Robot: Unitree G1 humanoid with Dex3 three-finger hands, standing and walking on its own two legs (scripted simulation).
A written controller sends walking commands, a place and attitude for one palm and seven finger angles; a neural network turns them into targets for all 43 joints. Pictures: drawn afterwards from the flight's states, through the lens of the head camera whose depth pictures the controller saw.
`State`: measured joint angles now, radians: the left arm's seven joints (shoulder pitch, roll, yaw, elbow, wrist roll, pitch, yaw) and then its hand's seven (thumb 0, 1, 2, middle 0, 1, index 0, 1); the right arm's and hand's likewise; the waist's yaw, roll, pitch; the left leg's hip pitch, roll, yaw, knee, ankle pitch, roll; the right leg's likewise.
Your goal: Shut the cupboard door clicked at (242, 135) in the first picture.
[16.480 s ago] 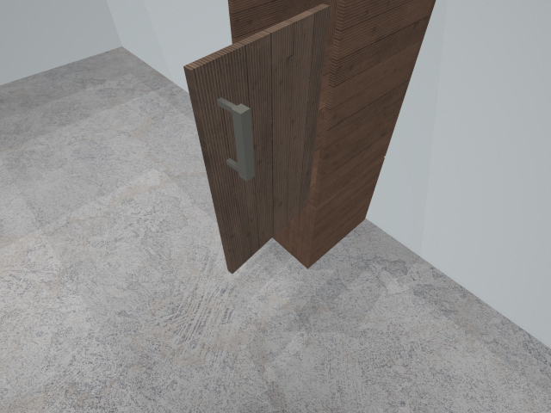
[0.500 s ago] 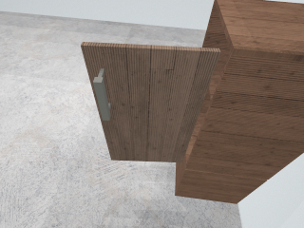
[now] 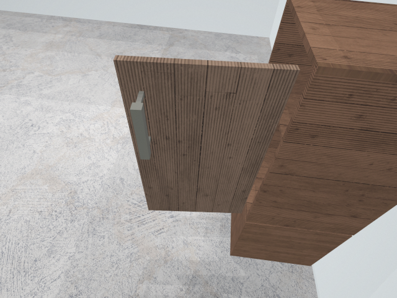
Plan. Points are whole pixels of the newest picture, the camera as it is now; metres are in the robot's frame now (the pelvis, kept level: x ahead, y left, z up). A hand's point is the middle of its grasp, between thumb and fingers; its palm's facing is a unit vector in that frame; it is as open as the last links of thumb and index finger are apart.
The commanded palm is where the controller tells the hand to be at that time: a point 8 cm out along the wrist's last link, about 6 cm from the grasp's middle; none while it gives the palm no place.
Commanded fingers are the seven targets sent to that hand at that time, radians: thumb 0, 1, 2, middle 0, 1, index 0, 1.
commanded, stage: look again from close up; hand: left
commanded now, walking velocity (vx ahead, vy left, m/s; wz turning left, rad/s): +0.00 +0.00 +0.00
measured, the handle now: (143, 127) +0.43 +0.15 +0.11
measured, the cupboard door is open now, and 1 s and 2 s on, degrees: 96 96 96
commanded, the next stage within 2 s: raise the hand and make a fist in 0.46 s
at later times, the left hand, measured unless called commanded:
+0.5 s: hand out of the picture -0.02 +0.16 -0.18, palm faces +0.01 -0.99 -0.16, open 7.4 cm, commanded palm none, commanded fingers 0.00 0.90 0.90 -0.20 -0.30 -0.20 -0.30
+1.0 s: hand (124, 296) +0.14 +0.15 -0.05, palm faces +0.09 -1.00 +0.00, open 6.1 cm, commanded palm +0.12 +0.21 -0.02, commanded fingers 0.00 0.90 0.90 -0.60 -0.74 -0.60 -0.74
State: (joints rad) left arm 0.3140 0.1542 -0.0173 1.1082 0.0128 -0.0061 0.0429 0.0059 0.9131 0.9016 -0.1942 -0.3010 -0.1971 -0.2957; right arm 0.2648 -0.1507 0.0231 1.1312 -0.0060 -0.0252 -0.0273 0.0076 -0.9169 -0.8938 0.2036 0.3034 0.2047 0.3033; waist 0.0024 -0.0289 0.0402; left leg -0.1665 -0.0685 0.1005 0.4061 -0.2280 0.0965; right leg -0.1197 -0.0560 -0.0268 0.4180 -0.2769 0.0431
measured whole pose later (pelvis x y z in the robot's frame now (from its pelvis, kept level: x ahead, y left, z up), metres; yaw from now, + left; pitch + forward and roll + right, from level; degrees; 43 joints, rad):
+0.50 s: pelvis +0.00 +0.00 +0.00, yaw +0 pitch -1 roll +0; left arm 0.32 0.14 -0.01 1.11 0.01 -0.01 0.04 0.01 0.91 0.90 -0.19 -0.30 -0.20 -0.30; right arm 0.29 -0.13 0.02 1.15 0.00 -0.03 -0.03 0.01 -0.91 -0.89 0.20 0.30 0.20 0.30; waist 0.00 -0.03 0.04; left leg -0.16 -0.07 0.11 0.38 -0.21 0.10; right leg -0.12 -0.06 -0.02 0.41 -0.27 0.05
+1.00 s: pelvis -0.02 -0.04 -0.08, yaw +4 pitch +9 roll +0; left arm 0.54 0.22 0.11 0.03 -0.26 -0.40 -0.24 0.01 0.91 0.90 -0.43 -0.55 -0.43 -0.55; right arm 0.19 -0.28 -0.05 0.46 0.04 -0.25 -0.01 0.02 -0.91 -0.89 0.20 0.30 0.20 0.30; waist 0.00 -0.02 -0.15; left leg -0.76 -0.03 0.03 1.08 -0.49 0.04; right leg -0.74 0.04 -0.09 1.07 -0.49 -0.08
